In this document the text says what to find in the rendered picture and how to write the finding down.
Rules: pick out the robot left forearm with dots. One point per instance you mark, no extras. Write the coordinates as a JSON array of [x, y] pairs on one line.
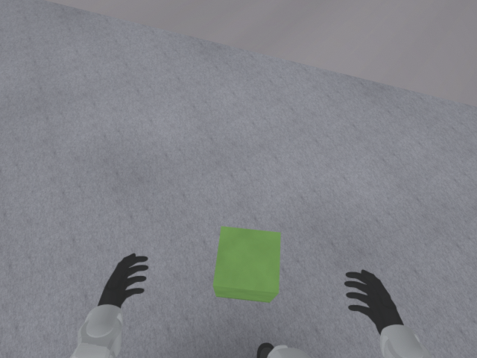
[[100, 335]]

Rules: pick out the left robot hand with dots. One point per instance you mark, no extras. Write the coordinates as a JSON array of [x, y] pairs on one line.
[[114, 292]]

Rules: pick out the carton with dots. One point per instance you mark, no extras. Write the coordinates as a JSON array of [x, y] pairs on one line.
[[247, 265]]

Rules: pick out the robot right foot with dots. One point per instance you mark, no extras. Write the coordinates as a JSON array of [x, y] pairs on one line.
[[264, 349]]

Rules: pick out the robot right forearm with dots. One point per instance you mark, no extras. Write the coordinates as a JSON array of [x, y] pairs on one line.
[[400, 341]]

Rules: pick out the robot right shin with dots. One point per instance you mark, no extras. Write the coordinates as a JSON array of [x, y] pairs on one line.
[[276, 348]]

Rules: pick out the right robot hand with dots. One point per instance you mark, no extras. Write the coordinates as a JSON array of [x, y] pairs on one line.
[[382, 310]]

